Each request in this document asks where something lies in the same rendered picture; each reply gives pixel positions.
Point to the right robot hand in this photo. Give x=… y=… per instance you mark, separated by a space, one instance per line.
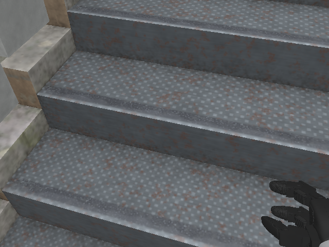
x=312 y=227

